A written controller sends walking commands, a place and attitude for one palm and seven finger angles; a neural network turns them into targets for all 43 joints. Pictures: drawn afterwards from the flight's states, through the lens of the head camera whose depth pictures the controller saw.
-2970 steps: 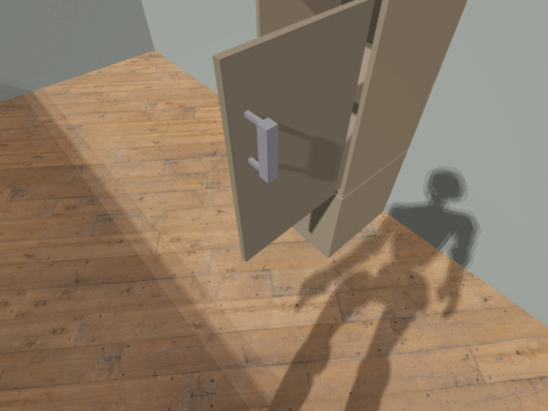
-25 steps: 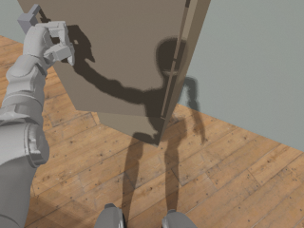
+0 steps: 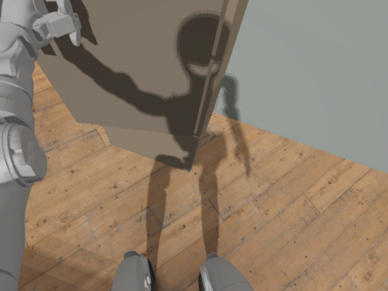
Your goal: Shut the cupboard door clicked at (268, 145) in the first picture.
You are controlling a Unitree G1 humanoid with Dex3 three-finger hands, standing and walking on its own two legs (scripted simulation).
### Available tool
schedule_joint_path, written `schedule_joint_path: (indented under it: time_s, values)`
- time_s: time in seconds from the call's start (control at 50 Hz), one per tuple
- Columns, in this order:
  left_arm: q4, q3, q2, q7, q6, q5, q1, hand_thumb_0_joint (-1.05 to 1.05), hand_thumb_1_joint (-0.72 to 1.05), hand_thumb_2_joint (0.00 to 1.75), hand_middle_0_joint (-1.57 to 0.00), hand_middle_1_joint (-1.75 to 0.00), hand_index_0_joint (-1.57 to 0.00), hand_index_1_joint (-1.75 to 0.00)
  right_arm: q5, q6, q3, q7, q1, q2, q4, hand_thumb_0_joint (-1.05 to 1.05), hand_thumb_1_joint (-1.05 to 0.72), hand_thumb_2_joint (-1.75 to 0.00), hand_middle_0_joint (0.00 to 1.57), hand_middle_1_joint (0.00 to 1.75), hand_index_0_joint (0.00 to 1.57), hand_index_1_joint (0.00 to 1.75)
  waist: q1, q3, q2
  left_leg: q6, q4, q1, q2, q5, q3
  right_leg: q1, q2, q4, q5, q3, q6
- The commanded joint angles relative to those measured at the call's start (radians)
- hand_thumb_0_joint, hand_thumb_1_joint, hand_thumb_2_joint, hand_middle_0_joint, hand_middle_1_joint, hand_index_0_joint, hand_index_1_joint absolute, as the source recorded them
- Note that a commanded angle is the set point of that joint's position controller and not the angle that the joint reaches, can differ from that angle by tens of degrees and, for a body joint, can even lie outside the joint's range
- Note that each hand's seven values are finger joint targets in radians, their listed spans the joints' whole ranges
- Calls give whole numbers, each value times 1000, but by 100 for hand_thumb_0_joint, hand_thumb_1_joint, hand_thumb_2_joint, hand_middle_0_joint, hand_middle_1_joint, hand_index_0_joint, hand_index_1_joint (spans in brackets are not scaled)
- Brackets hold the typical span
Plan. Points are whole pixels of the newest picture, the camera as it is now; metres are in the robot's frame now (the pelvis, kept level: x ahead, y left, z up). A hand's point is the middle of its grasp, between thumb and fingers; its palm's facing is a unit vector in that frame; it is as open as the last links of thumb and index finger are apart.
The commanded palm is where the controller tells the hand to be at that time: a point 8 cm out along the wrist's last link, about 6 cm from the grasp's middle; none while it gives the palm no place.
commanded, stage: push the door shut along its arc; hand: left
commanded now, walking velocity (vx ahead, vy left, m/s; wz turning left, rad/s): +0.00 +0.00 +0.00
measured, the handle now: (9, 12) +0.61 +0.23 +0.15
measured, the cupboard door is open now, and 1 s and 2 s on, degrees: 14 5 5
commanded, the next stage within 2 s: pull the fist back off the door in 0.24 s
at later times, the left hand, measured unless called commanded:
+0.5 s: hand (85, 3) +0.61 +0.11 +0.16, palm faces +0.10 -0.99 +0.07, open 3.2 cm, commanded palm +0.59 +0.11 +0.15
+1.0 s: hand (95, 30) +0.55 +0.09 +0.15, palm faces +0.12 -0.99 -0.01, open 3.1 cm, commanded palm +0.51 +0.13 +0.15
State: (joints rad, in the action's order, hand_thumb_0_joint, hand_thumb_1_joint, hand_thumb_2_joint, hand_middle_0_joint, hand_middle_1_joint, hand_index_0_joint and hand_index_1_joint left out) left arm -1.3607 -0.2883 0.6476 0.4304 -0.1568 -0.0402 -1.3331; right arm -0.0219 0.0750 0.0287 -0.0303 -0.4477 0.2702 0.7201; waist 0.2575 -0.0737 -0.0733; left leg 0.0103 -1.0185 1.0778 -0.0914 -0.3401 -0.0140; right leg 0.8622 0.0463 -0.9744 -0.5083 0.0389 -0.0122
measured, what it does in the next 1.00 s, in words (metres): stands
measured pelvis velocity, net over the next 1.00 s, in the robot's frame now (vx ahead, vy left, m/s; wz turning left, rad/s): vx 0.03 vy -0.02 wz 0.01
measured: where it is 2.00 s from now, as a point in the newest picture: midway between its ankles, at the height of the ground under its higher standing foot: outside the picture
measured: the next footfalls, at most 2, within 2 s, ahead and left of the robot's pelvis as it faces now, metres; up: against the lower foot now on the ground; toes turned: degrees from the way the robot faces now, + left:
none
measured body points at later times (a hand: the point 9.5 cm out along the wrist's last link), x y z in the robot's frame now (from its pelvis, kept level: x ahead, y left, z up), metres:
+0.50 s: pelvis +0.00 +0.00 -0.01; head +0.16 +0.02 +0.41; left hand +0.60 +0.16 +0.16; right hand -0.05 -0.26 -0.11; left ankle +0.07 +0.11 -0.67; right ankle -0.03 -0.14 -0.67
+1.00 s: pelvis +0.03 -0.02 +0.03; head +0.12 -0.02 +0.47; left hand +0.54 +0.14 +0.16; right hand -0.02 -0.28 -0.09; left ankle +0.07 +0.11 -0.67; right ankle -0.03 -0.14 -0.67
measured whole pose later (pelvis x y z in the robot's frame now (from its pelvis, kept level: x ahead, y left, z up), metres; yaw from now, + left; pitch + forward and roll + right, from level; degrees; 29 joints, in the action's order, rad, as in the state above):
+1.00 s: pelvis +0.03 -0.02 +0.03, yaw +1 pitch +17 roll -2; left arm -1.14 -0.34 0.31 -0.09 -0.28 -0.02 -0.99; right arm -0.05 0.00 -0.04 0.07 -0.50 0.26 0.68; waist 0.18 -0.12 -0.07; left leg -0.02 -0.87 0.84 -0.09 -0.33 0.02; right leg 0.65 0.04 -0.84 -0.50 0.01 0.01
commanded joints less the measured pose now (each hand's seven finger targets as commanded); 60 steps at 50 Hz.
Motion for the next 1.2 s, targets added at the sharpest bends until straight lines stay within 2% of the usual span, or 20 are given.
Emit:
schedule_joint_path:
  time_s: [0.0,0.18,0.2,0.32,0.34,0.38,0.42,0.46,0.5,0.54,0.58,0.66,0.76,0.86,0.9,1.0,1.08,1.1,1.12,1.18]
  values:
    - [216,16,111,8,-64,-24,-613,0,90,90,-130,-150,-130,-150,1,28,-79,-18,-193,216,-16,0,-90,-90,20,30,20,30,77,-507,-140,36,24,-719,37,322,-77,170,40,154,310,21,32]
    - [233,69,30,4,-56,-15,-712,0,90,90,-130,-150,-130,-150,-12,37,-79,-15,-199,215,9,0,-90,-90,20,30,20,30,99,-556,-200,38,-1,-778,39,376,-95,233,43,118,303,40,40]
    - [241,70,29,7,-62,-13,-721,0,90,90,-130,-150,-130,-150,-9,44,-82,-16,-196,217,4,0,-90,-90,20,30,20,30,99,-587,-204,38,-17,-796,37,397,-94,253,44,106,315,37,38]
    - [186,67,41,3,-36,-1,-741,0,90,90,-130,-150,-130,-150,-14,40,-71,-18,-191,218,13,0,-90,-90,20,30,20,30,111,-568,-179,43,-31,-731,42,357,-88,244,45,102,305,41,40]
    - [194,-134,79,-207,-7,-71,-763,0,90,90,-130,-150,-130,-150,-21,49,-55,-1,-241,178,-25,0,-90,-90,20,30,20,30,61,-557,-183,29,-12,-638,21,307,-95,187,31,126,283,21,31]
    - [188,-121,8,-408,0,-16,-734,0,90,90,-130,-150,-130,-150,-46,52,-64,37,-261,179,-22,0,-90,-90,20,30,20,30,81,-581,-145,24,-9,-628,22,303,-114,208,30,95,268,35,19]
    - [245,-126,-16,-578,-23,63,-726,0,90,90,-130,-150,-130,-150,-79,39,-72,76,-284,171,-35,0,-90,-90,20,30,20,30,69,-598,-171,19,-13,-623,27,314,-107,215,28,84,264,40,15]
    - [288,-75,-34,-682,-69,177,-697,0,90,90,-130,-150,-130,-150,-103,23,-82,113,-300,168,-42,0,-90,-90,20,30,20,30,73,-620,-194,12,-8,-651,27,320,-111,227,30,75,253,47,21]
    - [281,-24,-65,-675,-90,216,-684,0,90,90,-130,-150,-130,-150,-101,1,-97,129,-308,173,-41,0,-90,-90,20,30,20,30,87,-622,-173,13,6,-676,31,323,-109,204,37,98,266,43,25]
    - [276,-11,-72,-623,-84,184,-653,0,90,90,-130,-150,-130,-150,-86,-22,-103,128,-301,179,-53,0,-90,-90,20,30,20,30,69,-635,-162,12,37,-688,42,304,-95,132,42,131,283,36,32]
    - [255,-56,-26,-576,-69,138,-606,0,90,90,-130,-150,-130,-150,-72,-39,-99,115,-300,184,-58,0,-90,-90,20,30,20,30,45,-635,-140,15,63,-671,48,301,-80,58,45,155,309,29,34]
    - [314,-85,-44,-559,-100,88,-508,0,90,90,-130,-150,-130,-150,-59,-42,-95,108,-279,160,-73,0,-90,-90,20,30,20,30,6,-609,-108,18,100,-673,56,327,-47,-43,48,196,377,21,26]
    - [329,-112,-50,-566,-170,80,-328,0,90,90,-130,-150,-130,-150,-53,-41,-102,112,-263,149,-72,0,-90,-90,20,30,20,30,-24,-524,-4,27,133,-613,69,314,-7,-157,44,224,471,7,13]
    - [384,-95,-92,-531,-186,49,-157,0,90,90,-130,-150,-130,-150,-34,-54,-112,106,-218,142,-94,0,-90,-90,20,30,20,30,-70,-492,18,26,157,-630,84,351,27,-253,36,236,607,-9,11]
    - [434,-51,-158,-514,-194,27,-152,0,90,90,-130,-150,-130,-150,-22,-53,-116,101,-194,134,-99,0,-90,-90,20,30,20,30,-63,-480,11,27,160,-683,84,368,34,-238,36,245,625,-10,7]
    - [537,17,-248,-507,-216,-13,-127,0,90,90,-130,-150,-130,-150,-5,-46,-122,90,-139,126,-100,0,-90,-90,20,30,20,30,-76,-467,-10,22,177,-763,85,368,29,-224,35,253,601,-9,9]
    - [586,32,-267,-511,-221,-24,-61,0,90,90,-130,-150,-130,-150,1,-45,-121,82,-99,119,-102,0,-90,-90,20,30,20,30,-97,-458,7,24,180,-783,92,382,34,-258,27,251,636,-15,8]
    - [580,34,-277,-510,-220,-26,-46,0,90,90,-130,-150,-130,-150,7,-43,-121,80,-85,118,-103,0,-90,-90,20,30,20,30,-95,-455,37,24,184,-782,90,373,32,-249,26,252,632,-12,4]
    - [576,26,-259,-511,-218,-26,-35,0,90,90,-130,-150,-130,-150,6,-46,-120,76,-75,120,-102,0,-90,-90,20,30,20,30,-101,-438,43,23,189,-773,88,356,31,-255,24,255,620,-16,4]
    - [534,36,-255,-514,-210,-25,-104,0,90,90,-130,-150,-130,-150,11,-49,-113,65,-54,120,-95,0,-90,-90,20,30,20,30,-77,-365,81,28,197,-733,92,289,33,-235,16,271,571,-25,-2]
